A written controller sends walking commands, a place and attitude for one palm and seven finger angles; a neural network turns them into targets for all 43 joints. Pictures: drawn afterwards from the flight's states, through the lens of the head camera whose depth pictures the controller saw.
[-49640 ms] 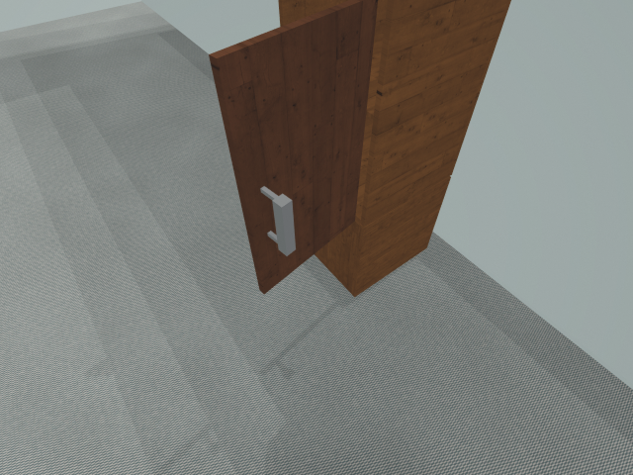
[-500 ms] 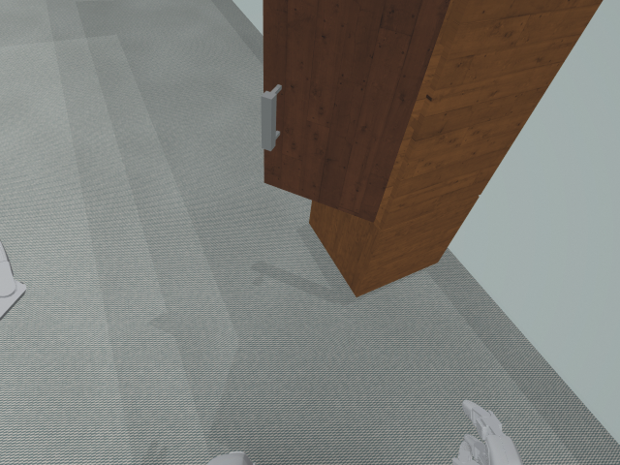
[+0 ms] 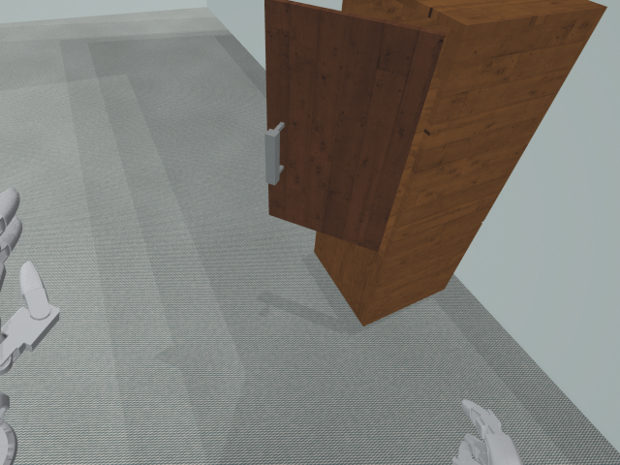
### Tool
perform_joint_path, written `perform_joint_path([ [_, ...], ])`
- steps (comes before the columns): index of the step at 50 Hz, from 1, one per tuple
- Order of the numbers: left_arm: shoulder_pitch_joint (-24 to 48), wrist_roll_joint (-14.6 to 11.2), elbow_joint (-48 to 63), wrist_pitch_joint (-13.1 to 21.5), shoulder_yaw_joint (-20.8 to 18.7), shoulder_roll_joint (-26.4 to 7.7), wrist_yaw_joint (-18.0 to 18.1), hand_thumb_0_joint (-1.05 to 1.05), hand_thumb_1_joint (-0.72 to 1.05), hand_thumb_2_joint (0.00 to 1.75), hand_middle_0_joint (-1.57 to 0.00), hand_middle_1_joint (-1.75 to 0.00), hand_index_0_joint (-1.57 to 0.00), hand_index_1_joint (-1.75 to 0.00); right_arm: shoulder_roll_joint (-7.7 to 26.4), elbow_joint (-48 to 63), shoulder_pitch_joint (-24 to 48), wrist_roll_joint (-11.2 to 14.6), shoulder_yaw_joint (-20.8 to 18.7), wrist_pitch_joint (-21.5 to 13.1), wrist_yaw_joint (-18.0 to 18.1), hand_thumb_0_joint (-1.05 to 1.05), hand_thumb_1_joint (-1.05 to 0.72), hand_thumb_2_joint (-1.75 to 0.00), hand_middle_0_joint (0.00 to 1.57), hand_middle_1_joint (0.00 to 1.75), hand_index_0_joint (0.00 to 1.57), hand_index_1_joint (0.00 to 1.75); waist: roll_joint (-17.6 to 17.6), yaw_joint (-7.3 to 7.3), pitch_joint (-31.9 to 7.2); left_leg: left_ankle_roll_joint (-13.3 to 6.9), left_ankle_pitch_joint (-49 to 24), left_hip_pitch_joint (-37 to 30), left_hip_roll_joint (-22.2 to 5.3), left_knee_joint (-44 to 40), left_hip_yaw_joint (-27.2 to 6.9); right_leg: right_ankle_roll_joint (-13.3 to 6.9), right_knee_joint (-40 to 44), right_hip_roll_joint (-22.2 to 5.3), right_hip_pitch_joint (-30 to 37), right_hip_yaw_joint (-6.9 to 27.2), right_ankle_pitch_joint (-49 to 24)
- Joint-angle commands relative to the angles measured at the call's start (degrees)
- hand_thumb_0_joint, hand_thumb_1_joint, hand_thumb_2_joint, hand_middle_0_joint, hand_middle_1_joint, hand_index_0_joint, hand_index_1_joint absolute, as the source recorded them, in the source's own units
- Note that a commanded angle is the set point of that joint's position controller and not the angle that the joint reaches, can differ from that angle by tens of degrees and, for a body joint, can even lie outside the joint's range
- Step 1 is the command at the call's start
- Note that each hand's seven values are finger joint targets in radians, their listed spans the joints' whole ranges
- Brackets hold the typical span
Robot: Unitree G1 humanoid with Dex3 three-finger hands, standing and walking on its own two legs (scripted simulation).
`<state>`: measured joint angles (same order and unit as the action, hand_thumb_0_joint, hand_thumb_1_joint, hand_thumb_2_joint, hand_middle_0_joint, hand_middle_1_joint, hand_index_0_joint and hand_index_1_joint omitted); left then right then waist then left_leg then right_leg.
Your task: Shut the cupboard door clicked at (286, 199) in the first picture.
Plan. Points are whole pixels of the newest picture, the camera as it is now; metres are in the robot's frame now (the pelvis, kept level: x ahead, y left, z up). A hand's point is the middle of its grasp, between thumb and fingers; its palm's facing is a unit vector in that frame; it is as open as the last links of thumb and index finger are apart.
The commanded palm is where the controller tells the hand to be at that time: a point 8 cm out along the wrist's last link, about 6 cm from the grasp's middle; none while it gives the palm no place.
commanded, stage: stop stepping back and stand still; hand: left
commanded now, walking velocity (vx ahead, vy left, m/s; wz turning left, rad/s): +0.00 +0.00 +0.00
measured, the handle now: (276, 153) +0.83 +0.12 -0.08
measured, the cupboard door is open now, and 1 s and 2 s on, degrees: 41 41 41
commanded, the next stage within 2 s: let the arm hang, fingers relaxed in 0.30 s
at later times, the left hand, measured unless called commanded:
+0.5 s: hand (100, 374) +0.21 +0.25 +0.04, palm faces +0.22 -0.87 -0.44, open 7.4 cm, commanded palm none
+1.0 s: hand out of the picture -0.07 +0.19 -0.17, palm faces +0.05 -0.97 -0.23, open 7.3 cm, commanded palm none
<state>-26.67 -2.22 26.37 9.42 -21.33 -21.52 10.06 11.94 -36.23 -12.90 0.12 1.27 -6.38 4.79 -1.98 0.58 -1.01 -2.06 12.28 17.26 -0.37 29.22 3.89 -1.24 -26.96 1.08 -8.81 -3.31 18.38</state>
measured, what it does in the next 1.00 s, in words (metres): stands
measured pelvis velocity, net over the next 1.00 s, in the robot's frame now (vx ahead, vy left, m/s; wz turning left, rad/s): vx -0.03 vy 0.00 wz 0.02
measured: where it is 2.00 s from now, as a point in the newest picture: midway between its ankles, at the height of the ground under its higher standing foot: outside the picture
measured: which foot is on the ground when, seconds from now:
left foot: down 0.00-1.00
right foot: down 0.00-1.00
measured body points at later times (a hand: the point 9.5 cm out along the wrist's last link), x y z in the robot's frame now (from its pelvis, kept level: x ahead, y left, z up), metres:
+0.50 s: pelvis -0.01 +0.00 -0.01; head -0.02 -0.02 +0.44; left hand +0.19 +0.30 +0.07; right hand +0.15 -0.24 -0.11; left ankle +0.04 +0.09 -0.74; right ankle -0.04 -0.10 -0.74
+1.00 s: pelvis -0.03 +0.00 +0.00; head -0.01 +0.00 +0.45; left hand -0.07 +0.24 -0.15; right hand -0.04 -0.23 -0.15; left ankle +0.04 +0.09 -0.74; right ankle -0.04 -0.10 -0.74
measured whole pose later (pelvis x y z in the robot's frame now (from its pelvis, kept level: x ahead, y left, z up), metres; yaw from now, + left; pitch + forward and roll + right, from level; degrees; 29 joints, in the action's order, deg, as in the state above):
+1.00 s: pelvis -0.03 +0.00 +0.00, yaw +1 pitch -2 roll -1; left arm -21.3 0.5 -62.3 -1.6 -0.7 -11.3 1.1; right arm 10.2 -61.1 -18.4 -1.1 0.1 1.6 1.3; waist 1.3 0.0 3.0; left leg -2.1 8.7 16.7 -0.4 26.8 2.7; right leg -1.8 -25.0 1.3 -8.1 -4.5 15.5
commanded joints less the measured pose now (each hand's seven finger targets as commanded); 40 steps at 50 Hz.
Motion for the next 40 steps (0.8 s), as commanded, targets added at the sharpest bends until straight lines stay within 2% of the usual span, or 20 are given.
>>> perform_joint_path([
  [1, -6.12, -0.74, 12.98, 5.29, -11.04, -12.87, 0.91, 0.00, 0.90, 0.90, -0.20, -0.30, -0.20, -0.30, 6.13, 9.57, 4.43, 0.22, -2.57, -1.56, -0.15, 0.00, -0.90, -0.90, 0.20, 0.30, 0.20, 0.30, 9.70, -0.50, -6.11, 0.97, -10.20, -0.95, -5.83, -6.07, -7.62, 0.00, 3.56, -3.79, 2.76, 4.70, -14.23],
  [3, -10.61, -1.49, 9.88, 4.76, -12.10, -12.70, 0.61, 0.00, 0.90, 0.90, -0.20, -0.30, -0.20, -0.30, 6.28, 9.76, 3.58, 0.49, -2.99, -0.62, -0.43, 0.00, -0.90, -0.90, 0.20, 0.30, 0.20, 0.30, 7.05, -0.30, -7.93, 1.51, -14.24, -2.03, -5.86, -4.54, -6.68, -0.14, 3.53, -4.17, 3.43, 4.77, -18.11],
  [9, -7.84, -2.01, 8.81, 3.44, -9.54, -11.63, 0.14, 0.00, 0.90, 0.90, -0.20, -0.30, -0.20, -0.30, 6.65, 10.19, 3.66, 1.02, -2.85, 0.74, 0.04, 0.00, -0.90, -0.90, 0.20, 0.30, 0.20, 0.30, 4.46, 0.08, -8.65, 1.14, -19.84, -5.36, -6.89, -3.27, -5.51, 0.90, 2.54, -4.12, 1.56, 5.04, -24.67],
  [12, -2.89, -1.46, 9.93, 2.94, -7.33, -11.15, 0.19, 0.00, 0.90, 0.90, -0.20, -0.30, -0.20, -0.30, 6.85, 10.15, 4.12, 1.06, -2.74, 0.71, 0.37, 0.00, -0.90, -0.90, 0.20, 0.30, 0.20, 0.30, 4.14, 0.03, -7.84, 0.85, -17.47, -5.59, -6.61, -3.51, -5.46, 1.15, 3.01, -4.27, 0.76, 5.18, -22.82],
  [13, -0.75, -1.18, 11.17, 2.88, -7.98, -12.60, 0.37, 0.00, 0.90, 0.90, -0.20, -0.30, -0.20, -0.30, 6.97, 9.95, 4.88, 0.88, -2.72, 0.40, 0.57, 0.00, -0.90, -0.90, 0.20, 0.30, 0.20, 0.30, 5.16, -0.12, -7.44, 0.80, -15.24, -5.70, -6.41, -3.60, -5.37, 1.13, 3.70, -4.68, 0.08, 5.69, -21.72],
  [16, 1.87, -0.71, 12.02, 2.89, -6.35, -11.60, 0.61, 0.00, 0.90, 0.90, -0.20, -0.30, -0.20, -0.30, 6.52, 9.81, 5.00, 0.79, -2.43, 0.16, 0.72, 0.00, -0.90, -0.90, 0.20, 0.30, 0.20, 0.30, 5.45, -0.13, -5.84, 0.60, -10.80, -5.49, -5.81, -4.25, -5.36, 0.92, 4.89, -4.76, -1.14, 6.23, -17.65],
  [18, 3.73, -0.42, 13.73, 3.15, -8.13, -13.71, 0.90, 0.00, 0.90, 0.90, -0.20, -0.30, -0.20, -0.30, 6.65, 9.63, 5.50, 0.52, -2.42, -0.06, 0.86, 0.00, -0.90, -0.90, 0.20, 0.30, 0.20, 0.30, 7.00, -0.32, -4.73, 0.70, -6.16, -4.71, -5.35, -5.09, -5.63, 0.63, 6.27, -4.98, -2.01, 6.72, -13.38],
  [19, 3.24, -0.39, 13.26, 3.28, -7.19, -12.39, 0.90, 0.00, 0.90, 0.90, -0.20, -0.30, -0.20, -0.30, 6.12, 9.61, 5.38, 0.46, -2.17, -0.05, 0.81, 0.00, -0.90, -0.90, 0.20, 0.30, 0.20, 0.30, 6.84, -0.19, -3.57, 0.72, -5.15, -3.80, -5.17, -5.26, -5.89, 0.40, 6.63, -5.09, -2.15, 6.61, -11.89],
  [20, 1.90, 2.12, -31.35, -5.20, 16.91, -1.73, -7.16, 0.00, 0.90, 0.90, -0.20, -0.30, -0.20, -0.30, 16.20, 0.38, 9.86, 1.48, -4.60, -3.08, -4.52, 0.00, -0.90, -0.90, 0.20, 0.30, 0.20, 0.30, 5.41, 0.81, 3.31, 0.27, -16.97, -0.36, -6.46, 3.17, -6.38, -0.70, -1.43, -8.31, -7.66, 1.71, -18.86],
  [21, 2.12, 2.75, -33.82, -9.57, 15.12, -1.49, -8.75, 0.00, 0.90, 0.90, -0.20, -0.30, -0.20, -0.30, 14.70, -1.75, 5.05, 0.50, -5.39, -0.13, -4.97, 0.00, -0.90, -0.90, 0.20, 0.30, 0.20, 0.30, 5.25, 0.18, -1.63, 0.40, -14.32, -2.99, -6.66, 1.89, -5.09, -1.31, 0.49, -7.88, -7.65, 5.40, -14.61],
  [22, 2.49, 2.69, -33.56, -10.73, 15.40, -0.68, -9.24, 0.00, 0.90, 0.90, -0.20, -0.30, -0.20, -0.30, 13.86, -1.32, 4.15, 0.34, -4.93, 1.01, -4.79, 0.00, -0.90, -0.90, 0.20, 0.30, 0.20, 0.30, 6.50, 0.12, -0.16, 0.16, -9.91, -2.32, -6.88, 1.17, -5.41, -1.14, 0.68, -7.37, -9.53, 4.72, -8.62],
  [23, 3.95, 3.11, -35.96, -10.38, 15.89, 0.50, -9.50, 0.00, 0.90, 0.90, -0.20, -0.30, -0.20, -0.30, 12.70, -2.24, 2.86, -0.24, -4.55, 1.69, -4.80, 0.00, -0.90, -0.90, 0.20, 0.30, 0.20, 0.30, 4.16, -0.26, -1.13, -0.60, -9.87, -0.82, -7.32, 0.63, -6.94, -1.34, -0.96, -6.09, -9.23, 3.69, -5.47],
  [24, 5.54, 3.13, -38.29, -10.21, 16.24, 0.15, -9.75, 0.00, 0.90, 0.90, -0.20, -0.30, -0.20, -0.30, 12.68, -2.18, 3.14, -0.37, -3.85, 2.71, -4.82, 0.00, -0.90, -0.90, 0.20, 0.30, 0.20, 0.30, 2.71, -0.51, -0.12, -1.46, -7.52, 1.96, -7.73, -1.06, -8.51, -1.34, -1.63, -5.41, -8.18, 3.09, -2.46],
  [25, 6.82, 3.24, -41.08, -10.15, 16.67, -0.09, -9.89, 0.00, 0.90, 0.90, -0.20, -0.30, -0.20, -0.30, 12.66, -2.44, 3.74, -0.62, -3.38, 3.36, -4.83, 0.00, -0.90, -0.90, 0.20, 0.30, 0.20, 0.30, -1.03, -0.70, 1.01, -1.67, -5.23, 3.38, -7.44, -2.01, -9.65, -1.43, -1.48, -4.94, -7.49, 3.27, -0.90],
  [27, 8.59, 3.40, -47.18, -9.88, 17.46, -0.46, -9.87, 0.00, 0.90, 0.90, -0.20, -0.30, -0.20, -0.30, 12.06, -3.42, 4.21, -1.03, -2.78, 4.22, -4.70, 0.00, -0.90, -0.90, 0.20, 0.30, 0.20, 0.30, -7.24, -0.68, 1.25, -1.51, -3.93, 2.55, -6.12, -1.57, -10.04, -2.12, 0.96, -6.13, -7.57, 5.81, -0.95],
  [29, 9.85, 3.35, -53.21, -9.98, 18.39, -0.14, -9.39, 0.00, 0.90, 0.90, -0.20, -0.30, -0.20, -0.30, 9.85, -4.60, 2.64, -1.29, -2.16, 5.34, -4.64, 0.00, -0.90, -0.90, 0.20, 0.30, 0.20, 0.30, -10.09, -0.17, 0.46, -0.73, -5.46, -0.14, -4.09, 0.59, -8.29, -3.24, 3.14, -8.46, -8.43, 7.91, -2.03],
  [30, 10.41, 3.29, -56.44, -10.00, 18.81, 0.28, -9.16, 0.00, 0.90, 0.90, -0.20, -0.30, -0.20, -0.30, 9.35, -6.08, 1.92, -1.56, -1.94, 5.76, -4.61, 0.00, -0.90, -0.90, 0.20, 0.30, 0.20, 0.30, -9.40, 0.17, -0.05, -0.26, -6.40, -2.16, -3.35, 1.45, -7.46, -3.87, 3.65, -9.23, -9.20, 8.80, -3.04],
  [33, 10.59, 3.08, -63.78, -10.09, 19.48, 0.48, -8.69, 0.00, 0.90, 0.90, -0.20, -0.30, -0.20, -0.30, 8.71, -9.19, 0.77, -1.75, -1.65, 6.51, -4.51, 0.00, -0.90, -0.90, 0.20, 0.30, 0.20, 0.30, 0.94, 0.30, -0.48, -0.06, -8.30, -4.96, -3.91, -0.74, -8.10, -3.31, 3.69, -8.04, -8.45, 8.14, -2.16],
  [37, 6.97, 3.06, -73.01, -9.84, 18.65, 3.50, -8.58, 0.00, 0.90, 0.90, -0.20, -0.30, -0.20, -0.30, 6.38, -13.81, -0.41, -1.88, -1.92, 6.67, -3.78, 0.00, -0.90, -0.90, 0.20, 0.30, 0.20, 0.30, 12.40, -0.80, 0.24, -0.48, -0.45, -1.17, -4.75, -5.92, -9.45, -2.82, 4.95, -6.40, -3.12, 6.93, -1.07],
  [40, 6.12, 2.91, -77.89, -9.70, 18.99, 3.40, -8.73, 0.00, 0.90, 0.90, -0.20, -0.30, -0.20, -0.30, 5.87, -16.52, -2.14, -1.46, -2.15, 6.91, -3.39, 0.00, -0.90, -0.90, 0.20, 0.30, 0.20, 0.30, 12.34, -0.84, 0.88, -0.43, 2.33, -0.72, -5.16, -7.32, -9.95, -2.94, 6.64, -6.32, -1.72, 6.54, -1.29],
])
